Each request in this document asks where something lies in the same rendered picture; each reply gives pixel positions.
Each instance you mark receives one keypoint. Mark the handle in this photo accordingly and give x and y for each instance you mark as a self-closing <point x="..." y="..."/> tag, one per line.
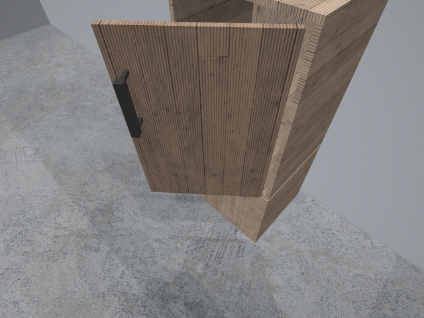
<point x="123" y="95"/>

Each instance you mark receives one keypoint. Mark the cupboard door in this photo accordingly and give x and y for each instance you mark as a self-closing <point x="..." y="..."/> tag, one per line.
<point x="211" y="95"/>

